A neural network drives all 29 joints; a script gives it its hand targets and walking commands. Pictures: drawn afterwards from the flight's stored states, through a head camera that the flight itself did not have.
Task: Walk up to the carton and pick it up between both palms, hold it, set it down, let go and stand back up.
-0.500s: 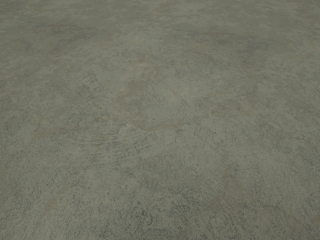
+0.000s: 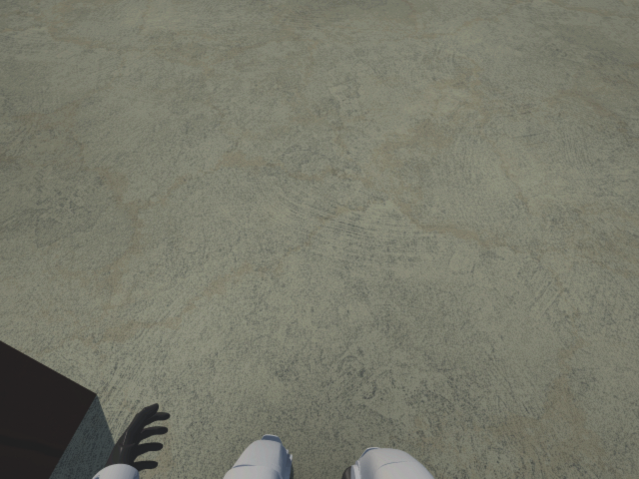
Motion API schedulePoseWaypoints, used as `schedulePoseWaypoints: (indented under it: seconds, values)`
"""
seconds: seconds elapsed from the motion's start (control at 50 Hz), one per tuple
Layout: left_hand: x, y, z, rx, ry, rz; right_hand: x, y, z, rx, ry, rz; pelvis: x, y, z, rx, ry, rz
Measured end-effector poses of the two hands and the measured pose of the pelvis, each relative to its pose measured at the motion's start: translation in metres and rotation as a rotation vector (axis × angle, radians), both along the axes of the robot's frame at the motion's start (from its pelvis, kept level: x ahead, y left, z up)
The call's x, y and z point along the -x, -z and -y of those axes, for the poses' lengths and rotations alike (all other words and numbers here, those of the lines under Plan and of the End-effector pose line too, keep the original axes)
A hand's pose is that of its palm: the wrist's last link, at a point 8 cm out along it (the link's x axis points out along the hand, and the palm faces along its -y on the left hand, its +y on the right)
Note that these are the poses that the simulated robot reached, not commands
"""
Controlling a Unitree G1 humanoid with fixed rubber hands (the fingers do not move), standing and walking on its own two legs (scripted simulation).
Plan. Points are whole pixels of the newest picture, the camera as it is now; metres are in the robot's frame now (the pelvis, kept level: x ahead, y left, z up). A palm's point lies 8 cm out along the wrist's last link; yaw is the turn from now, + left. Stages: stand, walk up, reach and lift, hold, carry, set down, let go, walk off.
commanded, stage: walk up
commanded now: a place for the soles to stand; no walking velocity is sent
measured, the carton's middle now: out of the picture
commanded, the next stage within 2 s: none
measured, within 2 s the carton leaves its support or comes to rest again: neither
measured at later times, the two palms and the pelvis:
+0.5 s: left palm out of the picture -0.09 +0.38 -0.12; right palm (369, 399) +0.22 -0.07 -0.10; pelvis +0.01 +0.11 +0.00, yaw +32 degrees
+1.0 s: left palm out of the picture -0.20 +0.42 -0.14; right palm (178, 351) +0.30 +0.20 -0.10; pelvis +0.02 +0.26 -0.01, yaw +61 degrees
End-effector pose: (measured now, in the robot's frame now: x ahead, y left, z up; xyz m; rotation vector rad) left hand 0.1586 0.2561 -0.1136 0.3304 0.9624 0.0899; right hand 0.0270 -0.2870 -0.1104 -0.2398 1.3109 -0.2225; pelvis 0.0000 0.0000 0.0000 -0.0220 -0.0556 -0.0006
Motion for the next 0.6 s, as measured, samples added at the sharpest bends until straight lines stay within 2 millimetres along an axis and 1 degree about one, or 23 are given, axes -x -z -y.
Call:
schedulePoseWaypoints:
  seconds: [0.1,0.18,0.22,0.26,0.32,0.34,0.38,0.44,0.52,0.56,0.6]
  values:
    - [0.085,-0.013,-0.037,-0.044,-0.191,-0.092,-0.064,-0.006,-0.028,-0.037,-0.203,0.061,0.0,-0.012,-0.015,0.017,-0.114,0.001]
    - [0.142,-0.017,-0.066,-0.06,-0.333,-0.124,-0.107,-0.012,-0.058,-0.065,-0.337,0.087,0.0,-0.016,-0.031,0.02,-0.209,-0.001]
    - [0.169,-0.016,-0.08,-0.062,-0.393,-0.143,-0.128,-0.014,-0.078,-0.072,-0.401,0.093,0.001,-0.015,-0.042,0.021,-0.256,-0.001]
    - [0.197,-0.011,-0.095,-0.062,-0.447,-0.173,-0.15,-0.016,-0.103,-0.077,-0.459,0.114,0.001,-0.012,-0.056,0.02,-0.302,-0.004]
    - [0.234,0.005,-0.117,-0.047,-0.51,-0.234,-0.18,-0.013,-0.144,-0.065,-0.528,0.184,0.001,0.0,-0.082,0.011,-0.365,-0.011]
    - [0.244,0.01,-0.123,-0.035,-0.529,-0.257,-0.187,-0.013,-0.157,-0.064,-0.538,0.204,0.001,0.003,-0.088,-0.001,-0.384,-0.011]
    - [0.254,0.015,-0.13,-0.004,-0.57,-0.274,-0.191,-0.014,-0.179,-0.069,-0.551,0.218,0.001,0.003,-0.095,-0.01,-0.424,-0.014]
    - [0.253,0.014,-0.131,0.031,-0.612,-0.23,-0.189,-0.014,-0.201,-0.062,-0.589,0.179,-0.003,-0.001,-0.103,-0.013,-0.488,-0.018]
    - [0.246,0.008,-0.123,0.053,-0.671,-0.146,-0.193,-0.008,-0.223,-0.085,-0.661,0.118,-0.014,-0.003,-0.112,-0.009,-0.579,-0.015]
    - [0.245,0.008,-0.117,0.053,-0.715,-0.103,-0.201,0.0,-0.235,-0.102,-0.707,0.097,-0.021,0.001,-0.116,-0.007,-0.626,-0.011]
    - [0.252,0.008,-0.109,0.05,-0.772,-0.082,-0.212,0.007,-0.25,-0.106,-0.769,0.076,-0.026,0.004,-0.124,0.005,-0.676,-0.002]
